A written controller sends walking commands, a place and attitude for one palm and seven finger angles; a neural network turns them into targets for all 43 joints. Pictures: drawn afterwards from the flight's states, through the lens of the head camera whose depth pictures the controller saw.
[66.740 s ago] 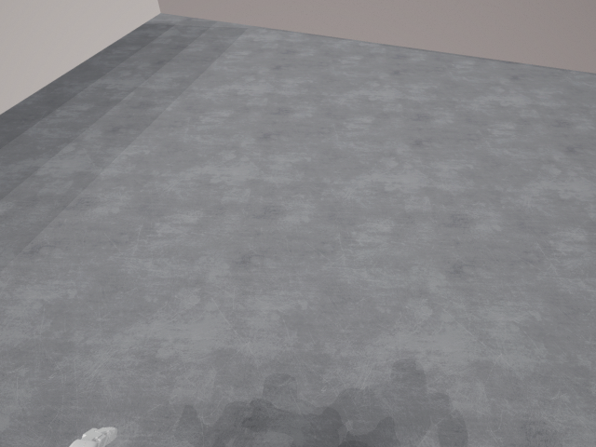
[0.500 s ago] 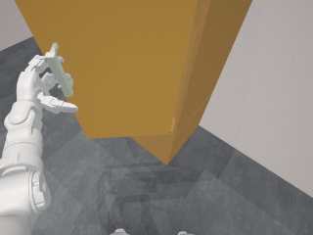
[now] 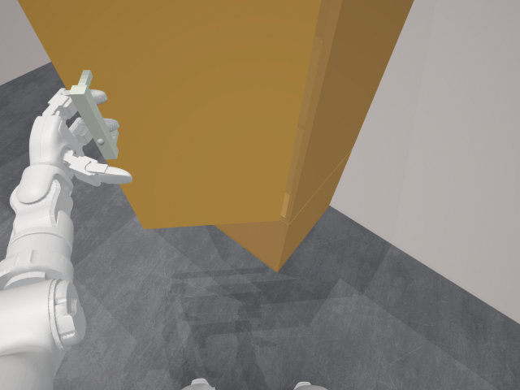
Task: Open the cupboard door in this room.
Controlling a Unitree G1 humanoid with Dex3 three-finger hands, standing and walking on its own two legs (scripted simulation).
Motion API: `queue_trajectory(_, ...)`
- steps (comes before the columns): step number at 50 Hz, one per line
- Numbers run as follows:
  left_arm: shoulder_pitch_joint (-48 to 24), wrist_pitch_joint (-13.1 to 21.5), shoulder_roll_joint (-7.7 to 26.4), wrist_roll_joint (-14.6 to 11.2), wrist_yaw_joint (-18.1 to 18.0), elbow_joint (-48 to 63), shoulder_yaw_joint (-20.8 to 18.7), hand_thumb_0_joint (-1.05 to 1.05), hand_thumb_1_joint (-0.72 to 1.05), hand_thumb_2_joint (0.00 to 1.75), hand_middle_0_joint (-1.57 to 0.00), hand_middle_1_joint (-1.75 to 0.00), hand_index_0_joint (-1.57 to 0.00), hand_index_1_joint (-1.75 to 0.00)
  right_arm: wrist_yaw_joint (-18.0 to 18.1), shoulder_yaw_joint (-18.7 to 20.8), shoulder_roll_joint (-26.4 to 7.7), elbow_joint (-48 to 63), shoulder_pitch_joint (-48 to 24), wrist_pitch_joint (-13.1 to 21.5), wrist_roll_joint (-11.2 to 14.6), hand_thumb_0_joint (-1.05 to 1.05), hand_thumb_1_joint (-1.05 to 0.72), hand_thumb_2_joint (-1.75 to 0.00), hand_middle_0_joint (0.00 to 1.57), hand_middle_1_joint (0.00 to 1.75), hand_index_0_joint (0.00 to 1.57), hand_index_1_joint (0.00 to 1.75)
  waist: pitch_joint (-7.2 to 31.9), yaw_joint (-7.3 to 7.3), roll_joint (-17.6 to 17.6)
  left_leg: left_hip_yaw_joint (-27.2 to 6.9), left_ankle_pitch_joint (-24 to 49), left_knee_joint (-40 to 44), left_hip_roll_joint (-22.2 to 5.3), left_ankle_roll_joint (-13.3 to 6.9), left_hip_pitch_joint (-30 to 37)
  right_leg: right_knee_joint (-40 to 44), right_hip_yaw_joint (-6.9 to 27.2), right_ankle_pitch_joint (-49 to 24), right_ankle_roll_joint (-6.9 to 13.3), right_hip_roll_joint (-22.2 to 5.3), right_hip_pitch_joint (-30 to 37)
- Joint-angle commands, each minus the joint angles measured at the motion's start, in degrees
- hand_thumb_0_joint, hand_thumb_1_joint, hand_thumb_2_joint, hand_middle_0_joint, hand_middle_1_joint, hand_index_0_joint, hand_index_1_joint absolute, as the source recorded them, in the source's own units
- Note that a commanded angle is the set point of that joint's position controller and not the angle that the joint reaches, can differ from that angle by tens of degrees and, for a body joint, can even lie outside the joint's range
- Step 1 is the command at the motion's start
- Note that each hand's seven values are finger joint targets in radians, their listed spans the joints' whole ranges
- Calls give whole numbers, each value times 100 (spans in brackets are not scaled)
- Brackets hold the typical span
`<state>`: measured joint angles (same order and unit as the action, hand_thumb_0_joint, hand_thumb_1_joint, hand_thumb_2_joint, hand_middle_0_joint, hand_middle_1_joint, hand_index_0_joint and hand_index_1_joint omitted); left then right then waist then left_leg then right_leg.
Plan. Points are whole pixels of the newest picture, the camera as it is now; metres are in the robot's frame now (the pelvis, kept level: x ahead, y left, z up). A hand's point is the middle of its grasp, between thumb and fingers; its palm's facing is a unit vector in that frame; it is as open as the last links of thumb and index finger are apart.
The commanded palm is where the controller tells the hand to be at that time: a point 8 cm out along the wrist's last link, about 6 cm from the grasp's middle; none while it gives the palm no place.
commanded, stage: close the thumb around the handle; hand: left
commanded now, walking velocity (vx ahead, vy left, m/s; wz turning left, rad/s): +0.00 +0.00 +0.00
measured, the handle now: (99, 117) +0.52 +0.24 +0.11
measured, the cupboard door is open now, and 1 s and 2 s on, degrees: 43 44 88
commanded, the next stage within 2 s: pull the door open along its arc in 0.80 s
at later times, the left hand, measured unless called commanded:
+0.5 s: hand (98, 142) +0.46 +0.23 +0.12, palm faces +0.04 -1.00 +0.01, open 9.6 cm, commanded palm +0.43 +0.28 +0.11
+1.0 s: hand (102, 141) +0.46 +0.22 +0.12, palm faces +0.05 -1.00 +0.02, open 6.2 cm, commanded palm +0.42 +0.27 +0.11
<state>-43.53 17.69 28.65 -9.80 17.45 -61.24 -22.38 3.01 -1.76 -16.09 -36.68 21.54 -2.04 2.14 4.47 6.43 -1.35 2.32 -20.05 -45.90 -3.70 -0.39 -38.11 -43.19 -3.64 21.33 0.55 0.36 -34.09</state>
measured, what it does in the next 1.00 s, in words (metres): stands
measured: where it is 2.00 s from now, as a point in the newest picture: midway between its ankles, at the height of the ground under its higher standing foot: outside the picture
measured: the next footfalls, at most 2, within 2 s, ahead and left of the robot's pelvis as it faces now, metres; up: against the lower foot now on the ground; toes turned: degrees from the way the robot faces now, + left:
none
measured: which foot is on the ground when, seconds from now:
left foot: down 0.00-1.00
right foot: down 0.00-1.00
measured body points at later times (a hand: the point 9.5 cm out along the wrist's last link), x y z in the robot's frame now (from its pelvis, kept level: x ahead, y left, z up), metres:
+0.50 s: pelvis +0.00 +0.01 +0.00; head +0.07 +0.02 +0.45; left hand +0.45 +0.28 +0.12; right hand +0.05 -0.26 -0.11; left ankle +0.02 +0.11 -0.71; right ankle +0.00 -0.12 -0.71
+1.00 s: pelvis +0.00 +0.01 +0.00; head +0.07 +0.02 +0.44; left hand +0.45 +0.28 +0.12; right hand +0.04 -0.26 -0.11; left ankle +0.02 +0.11 -0.71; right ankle +0.00 -0.12 -0.71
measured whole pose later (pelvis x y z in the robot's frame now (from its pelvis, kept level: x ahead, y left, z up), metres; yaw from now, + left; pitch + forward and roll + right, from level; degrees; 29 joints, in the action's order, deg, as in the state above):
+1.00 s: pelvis +0.00 +0.01 +0.00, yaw -1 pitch +12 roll -2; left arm -42.1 17.0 26.9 -9.8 15.8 -58.5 -22.5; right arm 2.5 -1.6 -15.7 -36.1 21.3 -2.3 1.9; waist 5.0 6.3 -1.3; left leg 2.8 -20.6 -46.3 -3.6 -0.8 -38.1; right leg -43.3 -2.9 21.4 0.1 0.3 -34.1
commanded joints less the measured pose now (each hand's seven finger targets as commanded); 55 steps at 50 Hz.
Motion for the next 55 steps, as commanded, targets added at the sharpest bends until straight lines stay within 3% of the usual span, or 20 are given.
queue_trajectory(1,-2505,401,1428,-106,-6,1267,-186,0,-50,30,-30,-120,-30,-120,82,364,-912,460,440,160,-17,0,-90,-90,20,30,20,30,2098,-12,-378,-278,1349,439,273,-169,1645,508,207,-1647,8,190,462)
queue_trajectory(5,-2282,377,1594,-90,-28,1327,-332,0,-50,30,-30,-120,-30,-120,78,367,-921,493,421,143,-12,0,-90,-90,20,30,20,30,2166,-89,-333,-247,1541,427,276,-175,1599,472,219,-1877,8,185,617)
queue_trajectory(8,-2464,386,1367,-73,-44,1438,-119,0,-33,37,-31,-122,-31,-122,78,350,-894,522,398,143,-16,0,-90,-90,20,30,20,30,2010,-19,-490,-276,1497,438,279,-172,1676,475,180,-1743,33,202,443)
queue_trajectory(10,-2490,370,1513,-66,-77,1330,-229,0,-22,42,-32,-123,-32,-123,95,361,-919,481,399,139,-10,0,-90,-90,20,30,20,30,1952,3,-282,-291,1389,453,255,-171,1604,507,191,-1676,9,200,430)
queue_trajectory(11,-2582,381,1405,-90,-75,1430,-159,0,-16,44,-32,-124,-32,-124,83,366,-911,487,403,156,-15,0,-90,-90,20,30,20,30,2075,24,-305,-277,1387,459,267,-177,1676,517,199,-1686,-5,199,463)
queue_trajectory(13,-2414,435,1657,-94,-72,1523,-386,0,-5,49,-33,-125,-33,-125,90,365,-924,497,425,160,-31,0,-90,-90,20,30,20,30,2322,-95,-445,-273,1637,407,277,-170,1771,443,209,-1896,34,205,637)
queue_trajectory(16,-2371,416,1366,-93,-27,1505,-163,0,12,56,-34,-127,-34,-127,72,363,-885,502,374,166,-18,0,-90,-90,20,30,20,30,2164,-56,-552,-278,1651,429,256,-143,1830,458,168,-1847,25,207,472)
queue_trajectory(19,-2135,364,1391,-161,6,1491,-250,0,28,64,-36,-128,-36,-128,64,378,-908,509,387,158,-20,0,-90,-90,20,30,20,30,2209,-100,-308,-287,1810,412,241,-152,1839,451,157,-2001,26,220,553)
queue_trajectory(21,-2209,312,1472,-174,16,1374,-288,0,40,68,-36,-130,-36,-130,75,353,-915,517,361,139,-11,0,-90,-90,20,30,20,30,1982,-64,-253,-252,1590,451,259,-162,1596,486,175,-1915,13,204,581)
queue_trajectory(26,-2124,364,1443,-144,-2,1592,-296,0,68,80,-38,-133,-38,-133,62,373,-895,569,352,148,-22,0,-90,-90,20,30,20,30,2207,-151,-515,-290,1782,437,245,-127,1846,432,156,-1910,43,208,531)
queue_trajectory(30,-2185,315,1304,-135,-40,1476,-171,0,90,90,-40,-135,-40,-135,53,360,-897,558,363,128,-21,0,-90,-90,20,30,20,30,2007,-57,-248,-300,1683,446,237,-144,1726,451,134,-1850,21,215,454)
queue_trajectory(33,-2179,303,1532,-96,-61,1433,-334,0,90,90,-40,-135,-40,-135,68,360,-929,556,390,118,-39,0,-90,-90,20,30,20,30,2060,-94,-329,-281,1645,419,257,-157,1649,435,162,-1850,39,207,528)
queue_trajectory(34,-2316,304,1434,-77,-46,1430,-217,0,90,90,-40,-135,-40,-135,69,358,-909,535,369,120,-29,0,-90,-90,20,30,20,30,2053,-42,-348,-292,1676,426,251,-150,1689,432,161,-1892,23,195,490)
queue_trajectory(39,-2334,289,1455,-57,-80,1366,-251,0,90,90,-40,-135,-40,-135,66,352,-898,551,393,108,-39,0,-90,-90,20,30,20,30,2131,-82,-423,-296,1659,418,254,-140,1705,419,157,-1818,25,195,460)
queue_trajectory(42,-2317,290,1561,-51,-93,1353,-318,0,90,90,-40,-135,-40,-135,70,360,-917,561,402,104,-30,0,-90,-90,20,30,20,30,2039,-68,-222,-281,1553,430,247,-151,1571,444,165,-1787,11,195,503)
queue_trajectory(45,-2300,355,1400,-63,-107,1580,-227,0,90,90,-40,-135,-40,-135,52,371,-886,571,383,120,-35,0,-90,-90,20,30,20,30,2243,-102,-532,-298,1745,398,243,-129,1850,411,155,-1848,33,206,437)
queue_trajectory(46,-2488,354,1328,-77,-135,1538,-165,0,90,90,-40,-135,-40,-135,51,366,-883,531,385,120,-39,0,-90,-90,20,30,20,30,2154,-21,-443,-299,1672,397,240,-133,1807,442,152,-1810,19,210,402)
queue_trajectory(48,-2187,370,1322,-114,-131,1577,-216,0,90,90,-40,-135,-40,-135,40,380,-897,565,400,125,-44,0,-90,-90,20,30,20,30,2210,-102,-256,-300,1705,396,242,-146,1757,435,148,-1873,41,230,552)
queue_trajectory(52,-1494,319,1180,-171,-119,2015,-182,0,90,90,-40,-135,-40,-135,7,392,-858,708,255,143,-2,0,-90,-90,20,30,20,30,2322,-278,-505,-228,1853,460,255,-127,1844,429,166,-2050,59,223,761)
queue_trajectory(55,-778,248,997,-274,-147,2488,-171,0,90,90,-40,-135,-40,-135,-21,409,-818,837,134,159,25,0,-90,-90,20,30,20,30,2281,-377,-342,-199,1996,531,245,-132,1867,454,136,-2195,56,231,946)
